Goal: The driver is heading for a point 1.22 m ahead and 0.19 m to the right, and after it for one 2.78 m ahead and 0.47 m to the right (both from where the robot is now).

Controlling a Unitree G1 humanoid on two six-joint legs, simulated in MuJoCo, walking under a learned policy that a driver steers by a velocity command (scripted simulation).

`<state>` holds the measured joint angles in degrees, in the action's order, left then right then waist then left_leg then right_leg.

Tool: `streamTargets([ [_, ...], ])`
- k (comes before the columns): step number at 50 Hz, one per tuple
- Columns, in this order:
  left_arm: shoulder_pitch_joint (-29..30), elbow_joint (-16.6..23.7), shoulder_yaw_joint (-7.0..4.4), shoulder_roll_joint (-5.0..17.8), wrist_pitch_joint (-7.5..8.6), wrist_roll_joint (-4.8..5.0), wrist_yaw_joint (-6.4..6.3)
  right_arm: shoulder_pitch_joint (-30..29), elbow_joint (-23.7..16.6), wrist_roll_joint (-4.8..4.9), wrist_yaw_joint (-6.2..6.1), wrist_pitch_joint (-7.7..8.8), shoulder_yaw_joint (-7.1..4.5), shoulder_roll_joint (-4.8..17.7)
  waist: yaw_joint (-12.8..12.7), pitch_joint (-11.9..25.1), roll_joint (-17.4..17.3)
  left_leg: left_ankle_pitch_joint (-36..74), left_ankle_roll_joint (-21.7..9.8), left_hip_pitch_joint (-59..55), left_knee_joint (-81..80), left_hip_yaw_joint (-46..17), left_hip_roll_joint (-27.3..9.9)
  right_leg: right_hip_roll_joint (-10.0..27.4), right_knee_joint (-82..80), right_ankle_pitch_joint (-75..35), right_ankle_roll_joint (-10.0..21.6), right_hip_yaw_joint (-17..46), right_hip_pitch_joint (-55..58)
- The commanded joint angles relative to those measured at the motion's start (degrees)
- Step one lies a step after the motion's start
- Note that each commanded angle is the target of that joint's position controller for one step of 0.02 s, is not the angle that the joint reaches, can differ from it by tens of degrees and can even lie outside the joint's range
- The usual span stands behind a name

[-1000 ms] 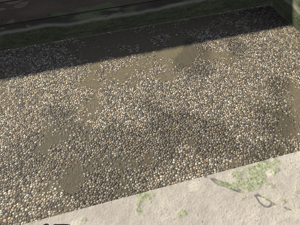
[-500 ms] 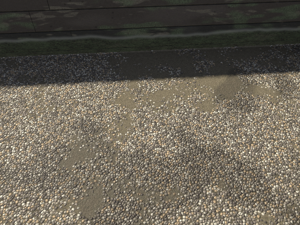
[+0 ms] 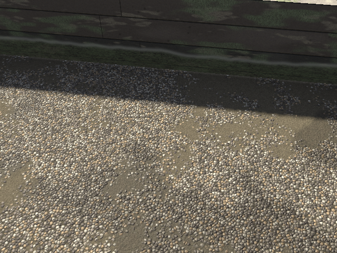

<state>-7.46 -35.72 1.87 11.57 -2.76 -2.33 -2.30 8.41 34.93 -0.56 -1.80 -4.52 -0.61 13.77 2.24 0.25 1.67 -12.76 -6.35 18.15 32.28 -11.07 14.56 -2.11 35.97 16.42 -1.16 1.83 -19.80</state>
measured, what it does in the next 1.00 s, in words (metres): steps on the spot: left foot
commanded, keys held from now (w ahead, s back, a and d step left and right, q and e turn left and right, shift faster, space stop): w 1.00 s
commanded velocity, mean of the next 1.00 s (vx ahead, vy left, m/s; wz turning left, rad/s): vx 0.50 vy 0.00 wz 0.10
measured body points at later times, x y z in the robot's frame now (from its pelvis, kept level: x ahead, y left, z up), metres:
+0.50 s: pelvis +0.03 +0.02 +0.00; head +0.01 +0.02 +0.45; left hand +0.19 +0.24 -0.08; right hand +0.25 -0.17 -0.07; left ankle +0.04 +0.11 -0.73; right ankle +0.02 -0.09 -0.72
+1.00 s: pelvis +0.04 +0.03 +0.00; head +0.03 +0.03 +0.45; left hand +0.24 +0.23 -0.07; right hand +0.25 -0.17 -0.07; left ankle +0.05 +0.11 -0.72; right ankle +0.02 -0.09 -0.72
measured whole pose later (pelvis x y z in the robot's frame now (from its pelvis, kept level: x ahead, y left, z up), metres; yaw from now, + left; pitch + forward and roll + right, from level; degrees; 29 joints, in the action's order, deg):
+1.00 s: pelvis +0.04 +0.03 +0.00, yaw +2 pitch -2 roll +0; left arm -5.4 -34.0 2.2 9.3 -3.7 -1.3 -0.3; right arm 4.4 34.7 -0.5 0.2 -4.4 3.2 9.9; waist 1.4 -0.2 0.1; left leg -19.1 -3.5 15.4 37.4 -3.9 5.8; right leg -0.7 37.0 22.3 0.4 0.0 -12.2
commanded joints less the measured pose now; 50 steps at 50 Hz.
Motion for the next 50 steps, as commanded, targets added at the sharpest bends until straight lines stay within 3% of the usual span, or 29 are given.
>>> streamTargets([
  [1, 0.1, 3.6, -1.35, 6.3, 2.06, -0.50, 0.01, 1.3, -4.9, 1.52, 0.13, 0.86, 0.18, 1.0, 2.6, 10.4, 9.7, -4.3, 1.2, 9.0, 2.9, -7.4, -10.1, 10.8, -4.5, -25.4, 6.2, 9.2, 24.6],
  [2, -1.1, 4.0, -1.52, 7.3, 2.18, -0.30, 0.76, -1.9, -5.3, 0.47, 0.32, 1.12, -0.02, 2.9, -1.9, 8.2, 14.1, -13.9, 2.9, 14.3, 7.7, -2.0, -6.7, 16.4, -7.2, -32.5, 10.1, 16.3, 23.3],
  [3, -3.9, 3.9, -1.17, 6.7, 2.32, 0.12, 1.14, -5.9, -5.3, -0.34, 0.53, 1.60, -0.73, 5.2, -4.4, 5.7, 9.8, -14.8, 4.4, 15.0, 11.0, 0.0, -6.8, 18.7, -9.7, -35.8, 12.6, 19.9, 20.3],
  [4, -4.3, 3.9, -0.83, 6.2, 2.43, 0.33, 1.28, -8.5, -5.3, -0.15, 0.84, 2.08, -0.95, 5.6, -4.5, 4.5, 5.0, -13.1, 5.5, 13.9, 13.0, 0.6, -7.7, 18.6, -10.9, -34.3, 13.2, 20.2, 17.2],
  [5, -2.8, 4.1, -0.56, 5.9, 2.71, 0.68, 1.24, -9.5, -5.6, 0.17, 1.34, 2.35, -0.70, 4.9, -3.3, 3.8, 2.9, -10.2, 6.1, 12.0, 12.9, 1.3, -8.9, 17.3, -11.5, -32.4, 12.2, 18.4, 14.4],
  [9, 2.1, 5.2, -0.25, 6.0, 3.03, 1.80, 2.32, -8.3, -4.0, -0.81, 2.11, 1.77, 0.72, 1.5, -0.2, 5.6, 4.3, -0.6, 6.3, -3.4, 3.3, 6.1, -10.1, 10.2, -12.1, -24.7, 5.9, 9.7, 5.5],
  [12, -0.3, 4.8, -0.56, 6.4, 2.17, 2.32, 2.55, -8.3, -3.4, -2.19, 1.46, 0.25, 1.55, 0.1, -1.1, 5.2, 2.5, -1.0, 4.8, -6.5, 1.3, 7.2, -11.5, 8.4, -11.3, -13.7, 6.3, 8.6, 4.8],
  [13, -0.3, 5.4, -0.19, 5.1, 1.77, 1.86, 2.68, -9.9, -3.6, -0.91, 1.44, 0.17, 1.24, 1.0, -1.4, 4.9, -0.2, -2.0, 4.5, -5.1, 1.7, 5.5, -11.8, 6.8, -11.9, -6.1, 5.6, 6.1, 4.3],
  [14, 1.6, 5.9, -0.19, 5.0, 1.50, 1.42, 2.67, -10.5, -3.8, -0.34, 1.53, 0.15, 1.47, 0.7, -0.4, 3.6, -0.4, -2.1, 4.1, -4.3, 0.3, 4.6, -12.2, 6.3, -11.2, -0.9, 5.3, 4.8, 4.0],
  [21, 0.5, 6.6, -0.29, 3.4, 0.77, 0.68, 2.13, -11.3, -4.7, 0.35, 1.27, 0.72, 1.99, 1.9, -2.3, 0.8, -6.1, -3.7, 1.7, 2.4, -5.8, -2.3, -15.3, 2.8, -4.2, 2.0, 3.2, -1.1, 8.2],
  [31, 2.6, 6.3, -0.70, 3.0, 0.99, 0.91, 1.74, -10.0, -5.2, 0.20, 1.48, 0.90, 2.31, 1.1, -1.8, 2.4, -1.2, 3.0, 1.8, 1.3, -4.0, -1.0, -14.3, 3.4, -3.4, -3.2, 3.0, -0.5, 12.2],
  [34, 2.8, 6.0, -0.71, 2.9, 1.13, 1.05, 1.70, -9.3, -5.2, 0.10, 1.37, 0.71, 2.26, 1.1, -1.4, 3.0, -1.5, 4.5, 1.9, 0.2, -3.2, 0.1, -13.9, 3.6, -3.4, -4.3, 3.1, -0.1, 12.5],
  [35, 5.2, 7.1, -0.71, 3.4, 0.49, 1.40, 1.71, -10.9, -6.2, -0.46, 2.17, 0.91, 2.46, 0.6, -0.4, 0.7, -0.8, 13.7, 2.2, 1.1, -0.2, 3.1, -14.0, 4.8, -2.7, -15.0, 3.0, 1.3, 11.0],
  [37, 4.6, 6.8, -1.15, 3.6, -0.04, 1.09, 1.61, -8.2, -5.3, -0.99, 2.32, 1.51, 2.41, 0.5, 0.1, 5.1, -0.7, 16.2, 2.3, -0.7, 0.7, 3.9, -13.8, 5.0, -1.3, -17.7, 3.2, 1.3, 13.2],
  [43, 6.1, 7.1, -1.24, 2.5, -0.74, 0.84, 1.68, -9.7, -5.5, -0.38, 2.28, 1.61, 2.55, 0.1, -0.6, 6.2, -2.5, 18.1, 1.9, -0.9, 0.2, 3.3, -14.7, 3.9, -0.4, -12.5, 2.1, 0.1, 12.9],
  [44, 3.8, 6.1, -1.27, 2.1, -0.20, 0.72, 1.67, -8.0, -4.6, 0.45, 1.39, 1.47, 2.42, 0.6, -1.8, 9.0, -3.3, 8.4, 1.6, -2.0, -2.9, -0.1, -15.0, 2.7, -1.2, -1.3, 2.0, -1.2, 14.4],
  [45, 4.7, 6.4, -0.90, 1.5, -0.08, 0.80, 1.78, -10.4, -5.3, 0.72, 1.28, 1.15, 2.40, 1.0, -2.3, 4.7, -4.4, 5.3, 1.4, 0.0, -4.3, -1.2, -15.6, 2.4, -1.8, 0.2, 1.9, -1.4, 12.4],
  [47, 5.7, 6.3, -0.72, 1.5, 0.19, 0.83, 1.91, -11.1, -6.0, 0.71, 1.34, 0.80, 2.40, 0.9, -2.0, 2.5, -4.2, 2.0, 1.6, 1.7, -5.4, -1.8, -15.8, 2.5, -2.2, 0.1, 2.0, -0.9, 11.9],
  [48, 8.3, 7.5, -0.63, 2.0, -0.23, 1.27, 1.91, -12.7, -7.1, 0.26, 2.28, 0.95, 2.72, 0.3, -0.9, 0.0, -2.7, 11.3, 2.1, 2.6, -2.0, 2.2, -15.1, 3.9, -2.2, -9.5, 2.0, 0.6, 10.2],
  [49, 7.7, 7.2, -0.85, 2.3, -0.36, 1.08, 1.92, -10.5, -6.5, -0.52, 2.53, 1.29, 2.70, -0.2, -0.1, 3.2, -1.7, 12.1, 2.3, 1.1, -1.1, 3.2, -14.5, 4.5, -2.0, -11.6, 2.5, 1.5, 11.5],
  [50, 4.8, 6.0, -0.92, 1.7, 0.19, 0.88, 1.82, -7.7, -5.2, -0.02, 1.71, 1.45, 2.56, 0.2, -1.3, 7.3, -1.8, 2.5, 2.1, -0.7, -3.7, 0.7, -14.4, 3.4, -2.5, -1.7, 2.6, 0.2, 14.1],
])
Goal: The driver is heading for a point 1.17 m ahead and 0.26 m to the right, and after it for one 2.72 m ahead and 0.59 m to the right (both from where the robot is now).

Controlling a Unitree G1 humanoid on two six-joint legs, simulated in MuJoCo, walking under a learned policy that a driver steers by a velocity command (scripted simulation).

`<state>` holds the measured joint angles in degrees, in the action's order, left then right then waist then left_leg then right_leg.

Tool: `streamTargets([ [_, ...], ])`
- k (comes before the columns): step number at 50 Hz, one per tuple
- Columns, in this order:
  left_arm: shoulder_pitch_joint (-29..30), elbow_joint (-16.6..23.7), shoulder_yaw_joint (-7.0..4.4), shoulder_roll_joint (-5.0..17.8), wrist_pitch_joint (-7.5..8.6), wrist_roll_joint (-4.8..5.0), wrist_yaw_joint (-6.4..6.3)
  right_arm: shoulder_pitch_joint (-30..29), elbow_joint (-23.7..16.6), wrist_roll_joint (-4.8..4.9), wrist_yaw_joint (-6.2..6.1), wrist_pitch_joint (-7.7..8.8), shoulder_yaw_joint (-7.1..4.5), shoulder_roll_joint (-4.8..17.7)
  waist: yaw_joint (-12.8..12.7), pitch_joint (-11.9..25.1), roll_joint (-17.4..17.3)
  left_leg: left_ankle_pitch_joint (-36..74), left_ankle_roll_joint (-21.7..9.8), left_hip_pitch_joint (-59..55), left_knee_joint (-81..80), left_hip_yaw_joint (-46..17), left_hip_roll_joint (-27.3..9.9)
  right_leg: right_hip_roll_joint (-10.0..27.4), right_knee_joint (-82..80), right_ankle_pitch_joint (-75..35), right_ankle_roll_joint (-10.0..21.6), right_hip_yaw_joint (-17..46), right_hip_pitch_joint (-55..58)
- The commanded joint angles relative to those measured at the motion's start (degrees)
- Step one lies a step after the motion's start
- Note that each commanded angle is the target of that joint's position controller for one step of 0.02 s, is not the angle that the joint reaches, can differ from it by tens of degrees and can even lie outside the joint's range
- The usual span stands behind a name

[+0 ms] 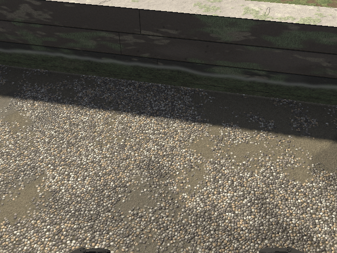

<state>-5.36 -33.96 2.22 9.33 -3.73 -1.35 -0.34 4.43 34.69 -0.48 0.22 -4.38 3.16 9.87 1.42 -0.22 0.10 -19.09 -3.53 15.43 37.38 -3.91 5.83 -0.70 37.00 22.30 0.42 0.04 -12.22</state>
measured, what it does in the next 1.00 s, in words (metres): stands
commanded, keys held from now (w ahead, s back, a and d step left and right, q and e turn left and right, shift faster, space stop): w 0.32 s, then no key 0.54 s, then w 0.14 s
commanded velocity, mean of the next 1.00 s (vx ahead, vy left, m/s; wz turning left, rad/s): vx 0.29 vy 0.00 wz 0.00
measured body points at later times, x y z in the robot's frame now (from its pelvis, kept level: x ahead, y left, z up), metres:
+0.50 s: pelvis +0.00 +0.00 +0.01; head -0.01 +0.00 +0.46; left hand +0.20 +0.19 -0.08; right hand +0.20 -0.20 -0.07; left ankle +0.01 +0.08 -0.72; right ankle -0.02 -0.12 -0.72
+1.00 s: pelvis +0.02 -0.01 +0.02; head +0.02 -0.01 +0.47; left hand +0.19 +0.20 -0.08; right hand +0.17 -0.22 -0.08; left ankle +0.01 +0.08 -0.72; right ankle -0.02 -0.12 -0.72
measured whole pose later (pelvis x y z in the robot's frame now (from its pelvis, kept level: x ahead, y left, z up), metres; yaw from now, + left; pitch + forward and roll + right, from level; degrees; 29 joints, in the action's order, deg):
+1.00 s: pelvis +0.02 -0.01 +0.02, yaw -2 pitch +0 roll +0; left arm -8.8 -39.0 2.4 10.0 -4.7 -1.1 -0.6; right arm 7.7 40.4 -1.1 1.0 -3.0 2.9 9.1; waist 1.0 0.8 0.3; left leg -10.8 -2.8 8.0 18.8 -3.0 4.2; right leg -1.2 19.7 13.9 1.0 1.7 -5.9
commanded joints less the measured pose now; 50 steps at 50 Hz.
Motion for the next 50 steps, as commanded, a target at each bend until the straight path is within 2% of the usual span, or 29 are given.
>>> streamTargets([
  [1, 3.4, 4.6, -0.93, 3.4, 1.29, -0.01, -0.13, -5.8, -5.5, 0.22, -0.47, 1.18, -1.25, 4.4, -0.9, 4.3, -1.0, 6.9, -0.7, 3.4, -9.6, -6.9, -5.9, 1.7, -4.2, -6.4, 0.9, 1.9, 4.7],
  [3, 4.1, 4.6, -0.85, 3.6, 1.46, 0.07, -0.10, -6.7, -6.1, 0.30, -0.50, 0.93, -1.23, 4.3, -0.7, 2.6, -0.6, 5.5, -0.7, 4.0, -9.9, -7.1, -6.0, 1.7, -4.6, -5.9, 1.1, 2.2, 3.8],
  [4, 6.7, 5.8, -0.82, 4.3, 0.93, 0.56, -0.07, -8.4, -7.2, -0.14, 0.39, 1.04, -0.96, 3.8, 0.4, 0.0, 0.2, 15.0, -0.3, 5.0, -6.8, -3.8, -5.8, 3.0, -4.3, -16.0, 1.0, 3.6, 1.7],
  [5, 5.9, 5.5, -1.08, 4.6, 0.77, 0.30, -0.04, -6.4, -6.7, -0.84, 0.62, 1.33, -0.98, 3.4, 1.0, 3.2, 0.9, 16.2, -0.2, 3.5, -6.0, -3.2, -5.5, 3.5, -4.0, -17.7, 1.3, 4.2, 3.0],
  [6, 2.9, 4.3, -1.13, 3.9, 1.28, -0.02, -0.14, -3.7, -5.3, -0.26, -0.21, 1.43, -1.08, 3.7, -0.2, 7.3, 0.6, 7.1, -0.4, 1.8, -8.4, -5.5, -5.4, 2.2, -4.3, -7.5, 1.3, 2.8, 5.6],
  [7, 3.4, 4.6, -0.78, 3.3, 1.38, 0.03, -0.12, -5.8, -5.8, 0.08, -0.40, 1.30, -1.11, 4.0, -0.7, 4.0, -0.4, 5.8, -0.4, 3.1, -9.1, -5.9, -5.6, 1.9, -4.8, -6.3, 1.2, 2.6, 4.0],
  [8, 3.7, 4.6, -0.70, 3.3, 1.48, 0.02, -0.12, -6.5, -6.1, 0.16, -0.49, 1.19, -1.13, 3.9, -0.7, 3.3, -0.6, 5.2, -0.5, 3.2, -9.3, -6.2, -5.7, 1.9, -5.1, -5.8, 1.2, 2.7, 3.5],
  [9, 6.3, 5.8, -0.76, 4.2, 0.98, 0.49, -0.07, -8.6, -7.4, -0.28, 0.36, 1.31, -0.89, 3.4, 0.4, 0.5, 0.1, 15.0, -0.3, 4.1, -6.3, -3.4, -5.8, 3.1, -4.6, -15.9, 1.2, 4.0, 1.4],
  [10, 5.7, 5.5, -1.11, 4.7, 0.77, 0.28, -0.06, -6.7, -6.8, -0.84, 0.58, 1.48, -0.92, 3.0, 0.9, 3.3, 0.7, 16.3, -0.2, 3.0, -5.8, -2.9, -5.6, 3.4, -4.2, -17.3, 1.4, 4.4, 2.6],
  [11, 2.7, 4.4, -1.10, 3.9, 1.24, -0.06, -0.15, -4.1, -5.4, -0.23, -0.25, 1.51, -1.00, 3.4, -0.3, 7.3, 0.2, 7.2, -0.4, 1.5, -8.2, -5.1, -5.5, 2.1, -4.4, -7.3, 1.3, 2.9, 5.3],
  [12, 3.1, 4.7, -0.76, 3.3, 1.35, -0.04, -0.13, -6.0, -5.9, 0.08, -0.45, 1.38, -1.05, 3.6, -0.9, 4.2, -0.8, 6.0, -0.5, 2.7, -8.8, -5.6, -5.6, 1.8, -4.9, -6.2, 1.2, 2.7, 3.8],
  [13, 3.3, 4.6, -0.69, 3.3, 1.45, -0.05, -0.13, -6.7, -6.2, 0.15, -0.54, 1.28, -1.07, 3.6, -0.8, 3.5, -1.0, 5.5, -0.5, 2.9, -9.0, -5.9, -5.8, 1.8, -5.1, -5.8, 1.2, 2.8, 3.4],
  [14, 5.9, 5.9, -0.75, 4.2, 0.95, 0.41, -0.07, -8.8, -7.4, -0.30, 0.32, 1.39, -0.85, 3.1, 0.3, 0.6, -0.2, 15.3, -0.3, 3.8, -6.1, -3.2, -5.9, 3.0, -4.6, -16.1, 1.2, 4.1, 1.3],
  [15, 5.3, 5.6, -1.11, 4.7, 0.75, 0.20, -0.06, -6.8, -6.9, -0.85, 0.53, 1.56, -0.89, 2.8, 0.8, 3.4, 0.5, 16.5, -0.3, 2.7, -5.5, -2.7, -5.7, 3.3, -4.1, -17.6, 1.4, 4.5, 2.5],
  [16, 4.9, 5.6, -1.12, 4.5, 0.67, 0.10, -0.06, -6.1, -6.5, -1.02, 0.61, 1.76, -0.89, 2.9, 0.7, 4.5, 0.3, 17.2, -0.2, 2.3, -5.1, -2.4, -5.6, 3.4, -3.9, -18.4, 1.4, 4.4, 3.1],
  [17, 1.5, 4.2, -1.06, 3.8, 1.21, -0.18, -0.20, -3.2, -5.0, -0.19, -0.33, 1.77, -0.94, 3.1, -0.6, 8.9, 0.0, 7.1, -0.5, 0.5, -8.0, -5.1, -5.7, 2.1, -4.7, -6.7, 1.3, 3.1, 5.9],
  [18, 4.6, 5.8, -0.66, 3.8, 0.76, 0.09, -0.07, -7.4, -6.7, -0.56, 0.39, 1.76, -0.73, 2.9, 0.0, 2.0, -0.5, 15.6, -0.6, 2.9, -6.1, -3.4, -5.9, 3.0, -4.9, -15.4, 1.3, 4.3, 1.7],
  [19, 4.1, 5.3, -0.88, 4.1, 0.60, -0.15, -0.05, -5.7, -6.2, -0.92, 0.54, 1.80, -0.72, 2.5, 0.5, 4.4, 0.0, 15.6, -0.6, 1.5, -6.4, -3.6, -6.2, 3.3, -4.9, -14.9, 1.5, 4.7, 2.5],
  [20, 3.9, 5.3, -0.80, 3.9, 0.47, -0.21, 0.04, -5.2, -5.8, -0.90, 0.66, 1.81, -0.58, 2.4, 0.4, 4.4, -0.2, 15.4, -0.7, 1.5, -6.9, -3.9, -6.4, 3.1, -5.1, -14.0, 1.4, 4.6, 2.5],
  [21, 0.3, 3.5, -0.72, 3.3, 0.81, -0.35, 0.03, -2.2, -4.0, 0.05, -0.16, 1.59, -0.56, 2.6, -0.8, 7.4, -0.5, 4.0, -0.8, 1.0, -11.0, -7.0, -7.0, 2.1, -7.2, -1.9, 1.1, 3.6, 5.4],
  [22, 4.6, 5.6, -0.24, 3.1, 0.45, -0.01, 0.14, -7.1, -6.1, -0.30, 0.53, 1.61, -0.28, 2.4, -0.3, -0.2, -1.1, 13.3, -0.7, 3.4, -9.1, -4.9, -6.7, 2.9, -7.3, -11.1, 1.0, 4.6, 0.8],
  [23, 4.3, 5.0, -0.14, 2.8, 0.44, -0.32, 0.16, -5.6, -5.5, -0.82, 0.70, 1.68, -0.14, 1.6, 0.4, 2.9, -0.9, 13.6, -0.6, 0.9, -10.8, -5.6, -7.5, 3.4, -8.2, -10.9, 0.9, 5.1, 1.8],
  [24, 3.9, 4.7, -0.06, 2.7, 0.42, -0.38, 0.23, -5.1, -5.0, -0.84, 0.80, 1.77, 0.03, 1.5, 0.1, 2.7, -0.9, 14.0, -0.5, 0.8, -11.8, -6.1, -7.8, 3.5, -9.5, -10.7, 0.6, 5.3, 2.3],
  [25, 3.7, 4.5, 0.17, 2.3, 0.25, -0.61, 0.38, -4.6, -4.5, -1.43, 0.89, 1.77, 0.42, 0.9, -0.1, 3.1, -1.3, 14.7, -0.5, -0.1, -13.8, -6.3, -8.2, 3.9, -11.3, -10.9, 0.4, 6.0, 3.0],
  [30, 1.4, 1.7, -0.48, 4.1, 0.38, -0.40, 0.53, -1.7, -1.7, -1.07, 1.00, 2.27, -0.33, 2.6, -0.4, 3.4, -0.2, 18.8, -0.6, -4.4, -19.0, -7.3, -9.4, 4.8, -16.7, -15.3, 0.5, 7.0, 6.6],
  [38, 0.4, -0.2, -0.93, 4.3, 0.24, 0.39, 0.34, -0.5, 0.4, -0.27, 0.92, 2.90, -0.93, 2.5, -0.7, 5.6, 0.0, 22.7, -0.9, -7.9, -21.2, -6.4, -10.0, 5.5, -19.1, -19.9, 0.8, 7.0, 8.8],
  [43, -0.2, -0.6, -1.07, 4.8, 0.06, 0.47, 0.14, 0.2, 1.1, -0.21, 0.73, 2.74, -1.30, 2.9, -0.7, 5.7, -0.1, 24.1, -1.0, -8.7, -21.3, -6.0, -10.2, 5.6, -19.5, -21.7, 0.9, 6.9, 8.7],
  [46, 0.6, -0.5, -0.66, 4.1, 0.01, 0.13, -0.17, -0.6, 1.1, -0.60, 0.85, 2.33, -1.04, 2.3, -0.4, 5.1, -0.1, 20.2, -0.8, -8.7, -22.1, -5.6, -9.6, 5.0, -20.3, -18.0, 0.8, 6.5, 8.2],
  [50, 1.0, 0.3, -0.71, 4.6, -0.12, 0.26, -0.52, -1.5, 0.5, -0.58, 0.59, 2.29, -1.11, 2.6, -0.4, 5.2, -0.1, 17.7, -1.2, -7.1, -18.3, -3.9, -8.1, 3.7, -16.9, -16.1, 1.3, 5.4, 7.8],
])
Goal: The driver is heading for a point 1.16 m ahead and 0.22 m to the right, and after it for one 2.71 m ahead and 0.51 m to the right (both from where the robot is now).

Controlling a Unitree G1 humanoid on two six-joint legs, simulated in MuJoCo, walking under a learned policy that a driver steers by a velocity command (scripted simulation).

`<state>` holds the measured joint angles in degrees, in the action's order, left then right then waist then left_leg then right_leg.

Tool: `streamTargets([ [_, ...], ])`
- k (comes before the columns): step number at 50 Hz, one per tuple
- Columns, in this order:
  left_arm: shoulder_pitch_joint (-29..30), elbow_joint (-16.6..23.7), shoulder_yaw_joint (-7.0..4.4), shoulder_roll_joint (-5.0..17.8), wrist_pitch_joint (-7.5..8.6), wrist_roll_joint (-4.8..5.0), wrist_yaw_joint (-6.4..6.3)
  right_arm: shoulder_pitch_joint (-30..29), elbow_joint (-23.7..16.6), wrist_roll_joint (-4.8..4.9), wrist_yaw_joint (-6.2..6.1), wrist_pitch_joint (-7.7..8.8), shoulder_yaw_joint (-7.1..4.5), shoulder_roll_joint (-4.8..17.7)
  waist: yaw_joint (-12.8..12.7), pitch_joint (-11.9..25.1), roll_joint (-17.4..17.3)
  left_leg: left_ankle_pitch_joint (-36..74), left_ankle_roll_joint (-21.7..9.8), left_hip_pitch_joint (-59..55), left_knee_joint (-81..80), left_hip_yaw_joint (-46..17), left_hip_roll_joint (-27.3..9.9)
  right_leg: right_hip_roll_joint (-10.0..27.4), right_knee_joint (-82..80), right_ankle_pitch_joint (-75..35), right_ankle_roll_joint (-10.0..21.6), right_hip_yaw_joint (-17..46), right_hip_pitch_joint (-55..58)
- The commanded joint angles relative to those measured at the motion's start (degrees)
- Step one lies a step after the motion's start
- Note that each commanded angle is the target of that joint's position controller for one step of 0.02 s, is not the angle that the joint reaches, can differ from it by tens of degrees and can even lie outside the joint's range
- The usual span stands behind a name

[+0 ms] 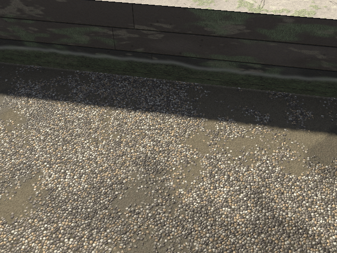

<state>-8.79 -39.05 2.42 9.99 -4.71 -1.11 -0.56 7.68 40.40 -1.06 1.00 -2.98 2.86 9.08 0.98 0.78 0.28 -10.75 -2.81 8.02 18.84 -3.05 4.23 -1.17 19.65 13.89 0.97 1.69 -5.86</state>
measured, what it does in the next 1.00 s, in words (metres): stands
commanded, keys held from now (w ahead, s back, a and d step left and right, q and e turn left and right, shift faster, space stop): w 1.00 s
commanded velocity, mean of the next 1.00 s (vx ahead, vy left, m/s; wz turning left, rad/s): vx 0.44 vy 0.00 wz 0.00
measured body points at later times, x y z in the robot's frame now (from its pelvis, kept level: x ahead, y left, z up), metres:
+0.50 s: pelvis -0.01 +0.00 -0.02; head -0.01 +0.00 +0.43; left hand +0.20 +0.20 -0.09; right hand +0.19 -0.20 -0.10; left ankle -0.01 +0.09 -0.75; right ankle -0.04 -0.11 -0.75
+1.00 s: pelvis -0.02 +0.01 -0.02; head -0.03 +0.01 +0.43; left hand +0.18 +0.20 -0.10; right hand +0.19 -0.19 -0.09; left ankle -0.01 +0.09 -0.75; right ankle -0.04 -0.11 -0.75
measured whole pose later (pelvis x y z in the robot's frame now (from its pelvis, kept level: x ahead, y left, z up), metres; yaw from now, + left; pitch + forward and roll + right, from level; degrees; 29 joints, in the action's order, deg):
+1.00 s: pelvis -0.02 +0.01 -0.02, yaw +0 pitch -2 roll +0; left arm -7.2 -34.2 2.7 9.0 -4.1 -1.6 -0.4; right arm 4.8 33.9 -1.5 0.4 -3.3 3.8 8.3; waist 0.8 0.1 -0.1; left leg -19.3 -3.1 15.5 36.7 -1.6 4.0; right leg -1.6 36.2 21.7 0.6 1.5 -12.6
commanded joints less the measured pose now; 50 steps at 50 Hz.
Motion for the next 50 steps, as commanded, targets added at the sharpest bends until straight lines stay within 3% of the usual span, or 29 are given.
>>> streamTargets([
  [1, 4.5, 5.7, -0.91, 4.0, 0.82, 0.03, -0.33, -4.9, -5.4, -0.02, -0.22, 0.88, -0.82, 3.4, 0.0, 4.1, -0.3, 8.8, -2.0, 0.9, 1.4, -4.3, -6.1, 3.9, 1.5, -7.5, 1.0, 3.5, 1.1],
  [5, 5.1, 7.1, -0.87, 4.0, 0.60, -0.09, -0.39, -5.6, -6.7, -0.22, -0.33, 0.70, -0.75, 3.5, 0.1, 3.0, -0.1, 9.1, -2.1, 3.4, 5.4, -3.3, -5.3, 3.5, 5.0, -9.5, 1.5, 3.3, 0.0],
  [6, 4.0, 7.0, -1.46, 5.6, 0.34, 0.30, -0.20, -4.0, -6.4, -0.07, -0.61, 0.22, -1.16, 4.8, 0.1, 5.0, 0.6, 13.3, -2.1, 1.6, 5.3, -3.1, -6.1, 3.8, 4.7, -13.0, 1.9, 2.8, 1.1],
  [11, 5.7, 7.8, -1.28, 4.5, -0.08, 0.24, -0.06, -5.8, -7.3, -0.11, -0.86, -0.55, -1.09, 4.3, 0.2, 3.3, -0.2, 16.5, -1.5, 2.6, 7.7, -2.0, -5.5, 3.4, 7.0, -16.6, 1.5, 2.3, 0.9],
  [19, 7.8, 8.8, -1.34, 4.4, -0.02, 0.14, -0.10, -7.4, -8.4, -0.15, -0.83, -0.45, -0.95, 4.3, 0.2, 4.2, -0.3, 16.9, -1.2, 3.1, 8.8, -1.8, -5.6, 3.3, 8.4, -16.0, 1.1, 2.3, 0.7],
  [20, 9.1, 9.4, -0.75, 2.8, 0.19, -0.28, -0.24, -9.1, -9.3, -0.24, -0.68, -0.06, -0.51, 3.1, 0.4, 2.7, -0.8, 13.7, -1.0, 4.9, 10.1, -1.8, -4.8, 3.0, 9.8, -13.6, 0.7, 2.7, -0.5],
  [26, 9.7, 10.5, -0.90, 3.1, 0.70, -0.32, -0.09, -9.2, -10.5, -0.44, -0.42, 0.88, -0.31, 3.2, 0.1, 4.8, -0.5, 10.4, -1.1, 6.3, 10.8, -2.4, -5.4, 3.1, 10.9, -8.2, 0.6, 3.1, -2.1],
  [30, 10.5, 11.1, -0.85, 2.7, 0.79, -0.35, 0.15, -9.6, -11.2, -0.36, -0.23, 1.03, -0.09, 2.9, 0.2, 4.3, -0.4, 8.7, -1.0, 7.6, 10.9, -2.8, -5.7, 2.9, 11.3, -5.7, 0.3, 3.2, -3.5],
  [31, 7.4, 9.7, -0.86, 2.3, 1.31, -0.45, 0.06, -7.0, -10.0, 0.32, -1.16, 0.87, -0.12, 3.2, -1.0, 7.2, -0.3, -2.7, -1.2, 7.2, 8.2, -5.3, -5.8, 1.7, 10.7, 4.8, 0.1, 2.2, -1.4],
  [32, 8.3, 9.9, -0.51, 1.8, 1.46, -0.42, 0.17, -8.9, -10.7, 0.60, -1.32, 0.56, -0.13, 3.4, -1.2, 2.8, -1.2, -5.1, -1.2, 9.6, 7.3, -5.8, -5.8, 1.5, 10.6, 4.9, 0.0, 2.1, -3.4],
  [35, 8.3, 9.9, -0.35, 1.9, 1.81, -0.38, 0.26, -9.4, -11.5, 0.54, -1.31, 0.20, -0.09, 3.4, -0.9, 0.5, -1.5, -7.8, -1.2, 11.6, 6.7, -6.2, -5.7, 1.7, 10.9, 4.8, 0.2, 2.6, -4.6],
  [38, 7.4, 9.7, -0.28, 2.0, 2.30, -0.39, 0.14, -8.7, -11.7, 0.27, -1.28, 0.35, -0.05, 3.1, -0.6, 0.9, -0.7, -7.0, -1.1, 10.7, 7.7, -5.6, -5.2, 2.0, 10.6, 4.1, 0.6, 3.1, -5.0],
  [39, 10.1, 11.2, -0.30, 2.6, 1.94, -0.04, 0.17, -10.7, -13.0, -0.17, -0.40, 0.62, 0.11, 2.6, 0.7, -1.1, -0.2, 4.2, -1.0, 10.7, 10.9, -3.1, -5.1, 3.4, 11.0, -6.5, 0.6, 4.3, -7.1],
  [40, 9.3, 10.9, -0.65, 3.1, 1.86, -0.23, 0.14, -8.9, -12.4, -0.84, -0.18, 0.89, 0.04, 2.4, 1.0, 2.4, 0.5, 6.2, -1.0, 8.6, 11.9, -2.6, -5.1, 3.7, 11.2, -7.8, 0.9, 4.7, -5.9],
  [41, 9.0, 10.9, -0.71, 3.0, 1.83, -0.29, 0.10, -8.3, -12.2, -0.97, -0.13, 1.07, 0.03, 2.3, 1.1, 3.5, 0.7, 7.4, -1.0, 7.9, 12.4, -2.4, -5.0, 3.7, 11.4, -8.4, 0.9, 4.6, -5.5],
  [42, 5.7, 9.4, -0.70, 2.4, 2.29, -0.43, -0.10, -5.6, -10.7, -0.22, -1.13, 0.99, -0.02, 2.6, -0.3, 7.4, 0.6, -2.3, -1.0, 6.6, 10.1, -4.3, -4.9, 2.3, 11.0, 2.5, 0.7, 3.1, -2.6],
  [43, 6.5, 9.7, -0.36, 1.8, 2.32, -0.42, -0.03, -7.7, -11.3, 0.12, -1.37, 0.72, -0.04, 2.7, -0.6, 3.6, -0.4, -3.1, -1.1, 8.3, 9.5, -4.7, -5.0, 1.9, 10.8, 3.2, 0.6, 2.9, -4.3],
  [44, 9.6, 11.2, -0.37, 2.4, 1.80, -0.17, 0.06, -10.7, -12.9, -0.27, -0.58, 0.71, 0.11, 2.4, 0.6, 0.2, -0.5, 7.0, -1.1, 9.4, 11.9, -2.7, -5.2, 3.0, 11.5, -6.8, 0.6, 3.9, -6.8],
  [45, 8.8, 10.9, -0.69, 2.8, 1.58, -0.38, 0.12, -9.1, -12.5, -0.70, -0.36, 0.81, 0.09, 2.1, 0.8, 3.1, -0.2, 8.4, -1.1, 8.1, 12.5, -2.5, -5.3, 3.2, 12.1, -7.7, 0.7, 4.1, -5.5],
  [46, 5.3, 9.5, -0.77, 2.5, 1.95, -0.59, -0.02, -6.1, -11.0, -0.06, -1.23, 0.71, 0.02, 2.5, -0.5, 6.6, -0.5, -1.4, -1.2, 7.3, 10.1, -4.5, -5.2, 1.8, 11.8, 2.7, 0.5, 2.7, -2.7],
  [47, 5.8, 9.7, -0.42, 1.9, 2.00, -0.60, 0.03, -7.8, -11.4, 0.23, -1.42, 0.50, 0.02, 2.7, -0.8, 3.1, -1.6, -2.5, -1.3, 9.1, 9.4, -4.9, -5.2, 1.6, 11.6, 3.2, 0.4, 2.5, -4.2],
  [48, 8.8, 11.1, -0.40, 2.4, 1.62, -0.38, 0.11, -10.6, -13.0, -0.22, -0.60, 0.65, 0.16, 2.3, 0.3, 0.4, -1.3, 7.7, -1.3, 9.7, 12.0, -2.8, -5.4, 2.8, 12.1, -7.1, 0.4, 3.6, -6.4],
  [49, 8.1, 10.8, -0.78, 3.0, 1.50, -0.56, 0.12, -9.0, -12.5, -0.67, -0.39, 0.85, 0.10, 2.1, 0.6, 3.4, -0.6, 9.1, -1.3, 8.2, 12.6, -2.6, -5.4, 3.0, 12.7, -8.0, 0.6, 3.8, -5.1],
  [50, 7.9, 10.9, -0.86, 3.0, 1.41, -0.59, 0.10, -8.4, -12.2, -0.69, -0.31, 0.95, 0.11, 2.2, 0.6, 3.9, -0.6, 9.8, -1.3, 8.2, 12.9, -2.4, -5.4, 2.9, 13.0, -8.4, 0.4, 3.6, -4.7],
])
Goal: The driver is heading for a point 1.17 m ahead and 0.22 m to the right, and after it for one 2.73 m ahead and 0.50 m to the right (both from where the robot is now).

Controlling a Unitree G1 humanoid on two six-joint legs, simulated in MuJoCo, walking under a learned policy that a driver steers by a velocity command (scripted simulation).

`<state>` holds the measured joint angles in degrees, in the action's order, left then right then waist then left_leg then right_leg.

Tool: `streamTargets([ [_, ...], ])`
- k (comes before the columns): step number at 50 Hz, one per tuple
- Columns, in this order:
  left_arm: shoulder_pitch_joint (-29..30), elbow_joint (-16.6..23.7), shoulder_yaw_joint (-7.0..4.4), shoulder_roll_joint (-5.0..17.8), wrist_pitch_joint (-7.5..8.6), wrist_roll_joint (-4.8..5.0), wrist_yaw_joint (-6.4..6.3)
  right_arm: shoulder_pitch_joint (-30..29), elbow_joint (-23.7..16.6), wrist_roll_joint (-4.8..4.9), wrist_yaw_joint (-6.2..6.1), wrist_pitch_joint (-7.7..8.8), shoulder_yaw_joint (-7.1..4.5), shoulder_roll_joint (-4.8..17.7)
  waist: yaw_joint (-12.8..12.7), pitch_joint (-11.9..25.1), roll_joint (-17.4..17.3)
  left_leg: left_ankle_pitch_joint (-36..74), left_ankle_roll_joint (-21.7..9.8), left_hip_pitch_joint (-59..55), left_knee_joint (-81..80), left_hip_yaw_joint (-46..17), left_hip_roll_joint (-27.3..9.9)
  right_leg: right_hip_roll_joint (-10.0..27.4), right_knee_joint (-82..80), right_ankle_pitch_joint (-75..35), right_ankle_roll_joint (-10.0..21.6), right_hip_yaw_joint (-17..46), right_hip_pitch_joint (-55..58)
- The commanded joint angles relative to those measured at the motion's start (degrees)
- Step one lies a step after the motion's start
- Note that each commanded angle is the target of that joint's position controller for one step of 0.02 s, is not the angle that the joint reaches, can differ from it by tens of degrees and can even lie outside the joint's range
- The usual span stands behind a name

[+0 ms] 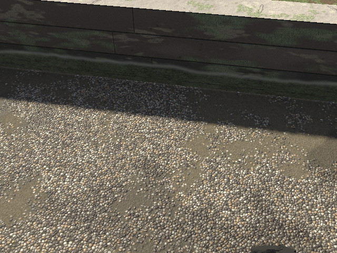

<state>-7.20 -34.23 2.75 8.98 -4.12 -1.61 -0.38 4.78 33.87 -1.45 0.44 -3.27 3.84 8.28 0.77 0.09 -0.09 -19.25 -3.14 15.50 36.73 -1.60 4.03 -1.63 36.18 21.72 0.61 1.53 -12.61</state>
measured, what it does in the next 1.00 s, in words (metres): stands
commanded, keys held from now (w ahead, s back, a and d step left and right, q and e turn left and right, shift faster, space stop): w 1.00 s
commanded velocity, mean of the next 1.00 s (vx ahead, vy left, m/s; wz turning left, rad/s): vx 0.50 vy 0.00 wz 0.00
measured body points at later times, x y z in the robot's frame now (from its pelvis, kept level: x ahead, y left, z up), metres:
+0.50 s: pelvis +0.00 +0.00 +0.00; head -0.01 +0.01 +0.45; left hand +0.21 +0.20 -0.08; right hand +0.21 -0.18 -0.07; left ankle +0.00 +0.09 -0.72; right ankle -0.02 -0.12 -0.72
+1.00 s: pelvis +0.00 +0.01 +0.00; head -0.01 +0.01 +0.45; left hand +0.21 +0.20 -0.08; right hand +0.20 -0.18 -0.07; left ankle +0.00 +0.09 -0.72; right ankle -0.02 -0.12 -0.72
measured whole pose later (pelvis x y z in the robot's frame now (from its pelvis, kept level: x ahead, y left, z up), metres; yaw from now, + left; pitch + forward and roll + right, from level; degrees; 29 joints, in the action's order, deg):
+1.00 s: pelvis +0.00 +0.01 +0.00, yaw -1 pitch -2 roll +0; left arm -6.1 -34.0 2.7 8.5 -4.3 -1.7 -0.4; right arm 5.5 33.2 -1.3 0.5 -2.9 4.1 7.9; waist 1.0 0.5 -0.3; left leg -20.1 -3.7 16.1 38.0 -0.3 3.9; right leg -1.5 37.3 22.4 0.0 2.3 -13.2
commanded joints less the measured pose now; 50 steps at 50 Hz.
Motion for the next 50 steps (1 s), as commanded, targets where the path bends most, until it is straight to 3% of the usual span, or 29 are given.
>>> streamTargets([
  [1, 6.2, 6.1, -1.18, 3.8, 0.78, -0.15, -0.12, -5.3, -5.6, -0.31, 0.26, 1.37, -0.89, 3.0, 0.7, 5.3, -0.3, 18.7, -1.0, 0.5, -4.9, -3.8, -5.2, 3.4, -3.4, -16.4, 0.7, 3.7, 2.3],
  [2, 3.1, 4.6, -1.19, 3.4, 1.32, -0.21, -0.28, -2.7, -4.3, 0.49, -0.74, 1.34, -0.96, 3.4, -0.6, 9.2, -0.4, 8.6, -1.2, -0.8, -7.4, -6.2, -5.3, 2.2, -4.0, -5.3, 0.6, 2.5, 5.1],
  [4, 7.6, 6.4, -0.87, 3.4, 0.87, 0.11, -0.11, -7.9, -6.6, 0.46, -0.07, 0.96, -0.79, 3.3, 0.3, 0.9, -0.9, 16.9, -1.1, 2.9, -5.9, -4.5, -5.5, 3.0, -3.7, -14.3, 0.5, 3.3, 0.5],
  [7, 6.6, 6.2, -1.20, 3.6, 0.59, -0.18, -0.06, -5.3, -5.8, -0.21, 0.34, 1.40, -0.79, 3.0, 0.6, 5.1, -0.4, 18.7, -1.0, 1.3, -4.9, -3.9, -5.4, 3.2, -2.8, -15.9, 0.5, 3.5, 2.4],
  [8, 3.5, 4.8, -1.24, 3.2, 1.18, -0.21, -0.22, -2.7, -4.4, 0.55, -0.65, 1.40, -0.88, 3.3, -0.7, 9.0, -0.4, 8.3, -1.3, -0.1, -7.6, -6.4, -5.6, 2.0, -3.5, -4.9, 0.5, 2.4, 5.2],
  [10, 8.1, 6.6, -0.91, 3.3, 0.81, 0.13, -0.08, -7.9, -6.7, 0.53, 0.01, 1.07, -0.71, 3.2, 0.2, 0.8, -0.7, 16.6, -1.1, 3.4, -6.1, -4.7, -5.7, 2.9, -3.4, -13.9, 0.4, 3.3, 0.5],
  [12, 7.2, 6.3, -1.23, 3.6, 0.58, -0.10, -0.02, -5.5, -6.1, -0.13, 0.37, 1.35, -0.72, 2.9, 0.7, 4.3, -0.2, 18.2, -1.1, 1.9, -5.2, -4.0, -5.5, 3.1, -2.7, -15.3, 0.5, 3.5, 2.0],
  [13, 4.0, 4.9, -1.22, 3.0, 1.09, -0.17, -0.17, -2.7, -4.7, 0.54, -0.56, 1.32, -0.81, 3.3, -0.6, 8.1, -0.4, 7.7, -1.2, 0.8, -7.9, -6.4, -5.6, 2.0, -3.3, -4.8, 0.4, 2.5, 4.8],
  [15, 8.3, 6.6, -0.90, 3.2, 0.86, 0.13, -0.06, -7.7, -6.9, 0.45, 0.06, 1.17, -0.67, 3.1, 0.3, 0.9, -0.6, 16.3, -1.1, 3.4, -6.1, -4.6, -5.6, 2.9, -3.3, -14.0, 0.4, 3.4, 0.5],
  [17, 7.5, 6.3, -1.24, 3.5, 0.64, -0.07, -0.03, -5.3, -6.2, -0.17, 0.40, 1.43, -0.69, 2.8, 0.8, 4.4, 0.0, 18.0, -1.1, 1.8, -5.2, -4.0, -5.5, 3.1, -2.6, -15.4, 0.5, 3.7, 2.0],
  [18, 4.2, 4.8, -1.22, 3.0, 1.15, -0.13, -0.19, -2.6, -4.8, 0.52, -0.55, 1.39, -0.79, 3.2, -0.5, 8.2, -0.3, 7.6, -1.2, 0.7, -7.9, -6.3, -5.6, 2.0, -3.2, -4.8, 0.4, 2.6, 4.7],
  [20, 5.4, 5.0, -0.91, 2.6, 1.38, -0.10, -0.11, -5.2, -5.7, 0.88, -0.84, 0.98, -0.88, 3.5, -0.7, 3.2, -1.1, 5.1, -1.3, 2.9, -9.1, -7.2, -5.8, 1.8, -3.8, -4.0, 0.4, 2.6, 2.5],
  [21, 8.5, 6.5, -0.88, 3.2, 0.91, 0.21, -0.03, -7.7, -7.1, 0.51, 0.06, 1.05, -0.64, 3.1, 0.5, 0.3, -0.6, 15.8, -1.1, 3.8, -6.2, -4.5, -5.6, 2.9, -3.3, -14.3, 0.4, 3.5, 0.2],
  [24, 7.0, 6.1, -1.21, 3.4, 0.76, -0.14, -0.10, -4.7, -6.1, -0.36, 0.39, 1.64, -0.73, 2.7, 0.9, 5.5, 0.0, 18.3, -1.0, 1.1, -4.8, -3.6, -5.4, 3.3, -2.6, -16.3, 0.5, 3.8, 2.3],
  [25, 4.0, 4.7, -1.23, 2.9, 1.32, -0.10, -0.27, -2.2, -4.7, 0.48, -0.60, 1.60, -0.82, 3.1, -0.4, 9.3, -0.1, 8.1, -1.2, -0.3, -7.4, -6.0, -5.6, 2.1, -3.2, -5.2, 0.5, 2.7, 5.1],
  [27, 8.5, 6.5, -0.90, 3.1, 0.87, 0.17, -0.11, -7.5, -7.0, 0.46, 0.02, 1.19, -0.66, 3.0, 0.5, 0.9, -0.6, 16.4, -1.1, 3.3, -5.9, -4.3, -5.7, 2.9, -3.2, -14.2, 0.3, 3.5, 0.2],
  [29, 7.4, 6.2, -1.21, 3.4, 0.59, -0.10, -0.03, -5.2, -6.3, -0.18, 0.38, 1.43, -0.68, 2.7, 0.8, 4.5, -0.3, 18.1, -1.1, 1.7, -5.0, -3.7, -5.6, 3.0, -2.4, -15.5, 0.4, 3.7, 1.8],
  [30, 4.1, 4.7, -1.19, 2.9, 1.10, -0.14, -0.18, -2.3, -4.9, 0.51, -0.56, 1.39, -0.77, 3.1, -0.5, 8.4, -0.6, 7.6, -1.2, 0.6, -7.7, -6.0, -5.7, 1.9, -3.0, -4.9, 0.3, 2.6, 4.6],
  [32, 5.3, 4.9, -0.89, 2.6, 1.36, -0.12, -0.12, -5.0, -5.8, 0.89, -0.87, 1.01, -0.88, 3.4, -0.7, 3.3, -1.3, 5.2, -1.4, 2.8, -9.0, -7.0, -6.0, 1.7, -3.6, -4.0, 0.4, 2.6, 2.4],
  [33, 8.4, 6.4, -0.87, 3.2, 0.89, 0.17, -0.04, -7.5, -7.2, 0.52, 0.03, 1.07, -0.63, 3.0, 0.5, 0.3, -0.7, 15.8, -1.2, 3.8, -6.0, -4.3, -5.7, 2.8, -3.1, -14.3, 0.3, 3.6, 0.0],
  [36, 6.9, 6.0, -1.19, 3.4, 0.73, -0.17, -0.11, -4.6, -6.2, -0.35, 0.37, 1.66, -0.73, 2.7, 0.9, 5.5, -0.1, 18.2, -1.1, 1.1, -4.6, -3.4, -5.5, 3.2, -2.5, -16.4, 0.5, 3.9, 2.1],
  [37, 3.9, 4.6, -1.20, 2.9, 1.29, -0.11, -0.28, -2.0, -4.8, 0.48, -0.61, 1.63, -0.80, 3.0, -0.4, 9.3, -0.2, 7.9, -1.3, -0.2, -7.3, -5.8, -5.7, 2.0, -3.0, -5.3, 0.4, 2.8, 4.9],
  [39, 8.4, 6.4, -0.87, 3.1, 0.84, 0.15, -0.12, -7.4, -7.1, 0.48, 0.01, 1.23, -0.64, 2.9, 0.5, 0.9, -0.6, 16.3, -1.2, 3.4, -5.7, -4.1, -5.8, 2.8, -3.0, -14.2, 0.3, 3.5, 0.1],
  [41, 4.3, 4.7, -1.19, 3.0, 1.08, -0.14, -0.17, -2.5, -5.1, 0.53, -0.57, 1.28, -0.77, 3.1, -0.4, 7.3, -0.5, 7.3, -1.3, 1.1, -7.7, -5.9, -5.8, 1.8, -2.9, -4.9, 0.4, 2.8, 4.1],
  [43, 8.1, 6.3, -0.81, 3.0, 0.84, 0.06, -0.06, -7.1, -7.2, 0.35, 0.05, 1.24, -0.62, 2.8, 0.5, 1.0, -0.8, 16.0, -1.2, 3.4, -5.7, -4.0, -5.7, 2.8, -3.0, -14.6, 0.3, 3.7, 0.1],
  [45, 7.3, 6.1, -1.20, 3.5, 0.67, -0.12, -0.08, -4.8, -6.4, -0.25, 0.35, 1.55, -0.67, 2.6, 0.9, 4.6, 0.0, 17.9, -1.1, 1.7, -4.7, -3.4, -5.6, 3.0, -2.3, -16.0, 0.5, 3.9, 1.6],
  [46, 4.0, 4.6, -1.17, 2.9, 1.17, -0.12, -0.25, -2.0, -5.0, 0.49, -0.60, 1.51, -0.77, 3.0, -0.4, 8.5, -0.4, 7.6, -1.3, 0.5, -7.4, -5.7, -5.8, 1.9, -2.9, -5.3, 0.3, 2.8, 4.5],
  [48, 8.3, 6.4, -0.86, 3.1, 0.85, 0.11, -0.11, -7.1, -7.2, 0.41, 0.01, 1.29, -0.63, 2.8, 0.5, 1.0, -0.6, 16.2, -1.2, 3.3, -5.6, -4.0, -5.8, 2.7, -2.9, -14.4, 0.3, 3.7, 0.0],
  [50, 7.4, 6.1, -1.18, 3.4, 0.59, -0.12, -0.07, -4.8, -6.5, -0.22, 0.35, 1.53, -0.65, 2.6, 0.9, 4.5, -0.1, 18.0, -1.1, 1.8, -4.7, -3.3, -5.7, 2.9, -2.2, -15.8, 0.4, 3.9, 1.6],
])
